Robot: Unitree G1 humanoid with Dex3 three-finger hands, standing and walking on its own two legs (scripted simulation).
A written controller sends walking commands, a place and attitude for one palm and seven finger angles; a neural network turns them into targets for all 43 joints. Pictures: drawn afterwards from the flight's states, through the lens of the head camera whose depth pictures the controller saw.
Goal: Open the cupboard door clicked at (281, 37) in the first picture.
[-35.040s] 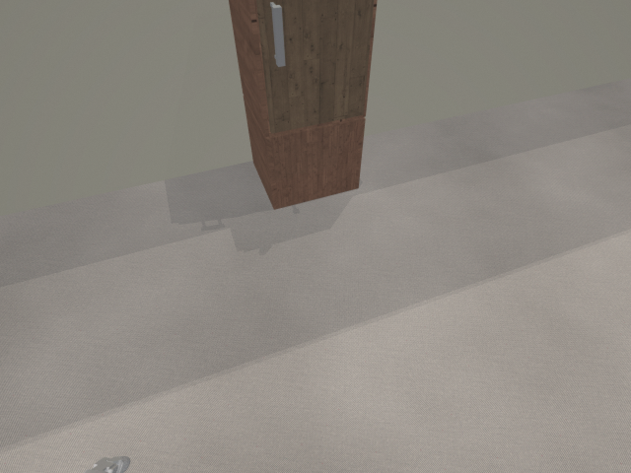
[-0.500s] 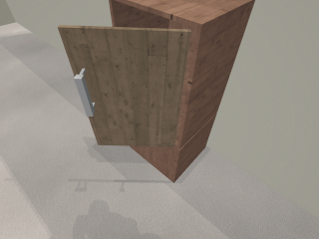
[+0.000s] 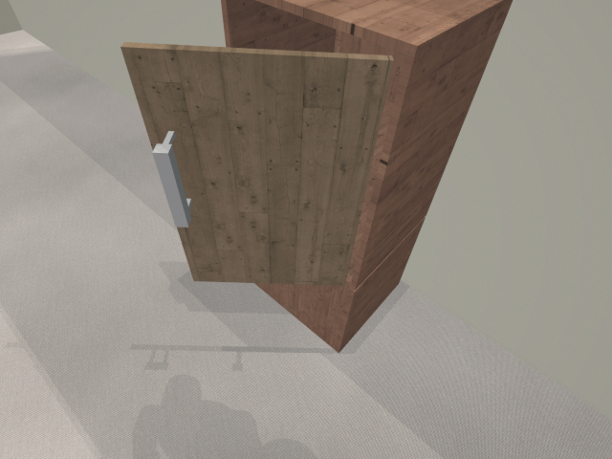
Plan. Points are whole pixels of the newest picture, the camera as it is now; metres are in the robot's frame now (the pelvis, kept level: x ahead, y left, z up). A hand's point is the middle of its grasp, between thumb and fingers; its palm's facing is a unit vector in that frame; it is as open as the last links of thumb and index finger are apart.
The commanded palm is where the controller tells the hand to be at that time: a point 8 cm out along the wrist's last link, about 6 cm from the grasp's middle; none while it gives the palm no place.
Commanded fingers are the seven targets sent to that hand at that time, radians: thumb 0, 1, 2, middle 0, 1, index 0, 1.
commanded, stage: shuffle to correct the standing spot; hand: left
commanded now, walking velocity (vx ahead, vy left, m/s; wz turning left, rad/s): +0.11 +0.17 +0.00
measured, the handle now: (177, 180) +0.56 +0.27 +0.03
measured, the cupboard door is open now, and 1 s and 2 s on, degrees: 41 41 41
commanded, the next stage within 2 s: come to a stop and stand still in 0.02 s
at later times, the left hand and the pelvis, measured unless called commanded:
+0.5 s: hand out of the picture +0.05 +0.23 -0.18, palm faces +0.05 -0.98 -0.19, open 7.4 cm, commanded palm none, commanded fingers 0.00 0.90 0.90 -0.20 -0.30 -0.20 -0.30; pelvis +0.05 +0.05 +0.00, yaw +0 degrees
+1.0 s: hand out of the picture +0.03 +0.19 -0.17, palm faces +0.04 -0.99 -0.15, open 7.3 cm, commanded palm none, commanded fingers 0.00 0.90 0.90 -0.20 -0.30 -0.20 -0.30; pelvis +0.03 +0.03 +0.01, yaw +1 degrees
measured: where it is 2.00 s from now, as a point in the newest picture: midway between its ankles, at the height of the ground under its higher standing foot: outside the picture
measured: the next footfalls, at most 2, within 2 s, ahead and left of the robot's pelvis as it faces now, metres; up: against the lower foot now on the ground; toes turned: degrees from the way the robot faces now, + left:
left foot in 0.30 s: +0.13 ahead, +0.15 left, +0.00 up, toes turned +3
right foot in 0.60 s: +0.07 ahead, -0.03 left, +0.00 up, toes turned +0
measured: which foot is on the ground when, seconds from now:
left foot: down 0.00-0.10, up 0.12-0.28, down 0.30-1.00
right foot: down 0.00-0.34, up 0.36-0.58, down 0.60-1.00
